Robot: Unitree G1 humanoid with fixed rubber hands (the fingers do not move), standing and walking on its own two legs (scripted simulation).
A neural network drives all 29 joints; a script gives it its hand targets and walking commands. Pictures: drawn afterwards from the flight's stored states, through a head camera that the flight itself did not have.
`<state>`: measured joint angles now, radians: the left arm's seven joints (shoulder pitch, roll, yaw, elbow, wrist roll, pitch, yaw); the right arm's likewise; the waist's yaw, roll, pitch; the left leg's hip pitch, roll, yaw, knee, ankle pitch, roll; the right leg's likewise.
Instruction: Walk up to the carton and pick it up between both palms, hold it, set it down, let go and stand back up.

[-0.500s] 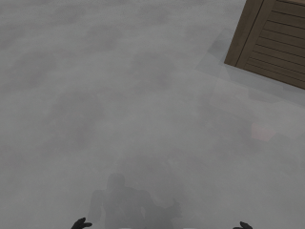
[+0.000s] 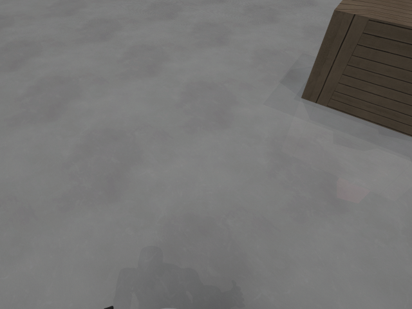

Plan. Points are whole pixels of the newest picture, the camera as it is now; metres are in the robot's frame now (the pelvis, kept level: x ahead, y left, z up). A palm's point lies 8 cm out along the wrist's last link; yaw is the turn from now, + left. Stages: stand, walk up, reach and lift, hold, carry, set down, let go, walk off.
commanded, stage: stand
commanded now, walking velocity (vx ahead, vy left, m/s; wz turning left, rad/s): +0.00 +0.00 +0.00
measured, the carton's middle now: out of the picture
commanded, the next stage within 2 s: walk up in 0.04 s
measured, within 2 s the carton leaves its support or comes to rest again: neither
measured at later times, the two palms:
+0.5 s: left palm out of the picture +0.10 +0.25 -0.11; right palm out of the picture +0.01 -0.33 -0.13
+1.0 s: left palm (174, 257) +0.24 +0.09 -0.08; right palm out of the picture +0.06 -0.51 -0.10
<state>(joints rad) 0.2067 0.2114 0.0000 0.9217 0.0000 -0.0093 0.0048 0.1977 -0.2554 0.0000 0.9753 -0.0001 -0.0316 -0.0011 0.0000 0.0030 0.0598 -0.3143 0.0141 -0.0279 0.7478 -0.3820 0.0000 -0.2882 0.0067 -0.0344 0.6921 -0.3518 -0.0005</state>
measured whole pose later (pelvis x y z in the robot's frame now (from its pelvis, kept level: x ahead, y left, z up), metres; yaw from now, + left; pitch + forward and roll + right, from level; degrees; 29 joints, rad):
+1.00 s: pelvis +0.09 -0.19 +0.02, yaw -15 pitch -2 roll +0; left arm 0.22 0.37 0.05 0.98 0.00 -0.02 -0.10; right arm 0.22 -0.42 0.00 1.03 0.00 -0.05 0.00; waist 0.00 0.05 0.03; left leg -0.37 0.09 0.06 1.01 -0.38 0.00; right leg -0.16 0.12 -0.06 0.47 -0.28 -0.12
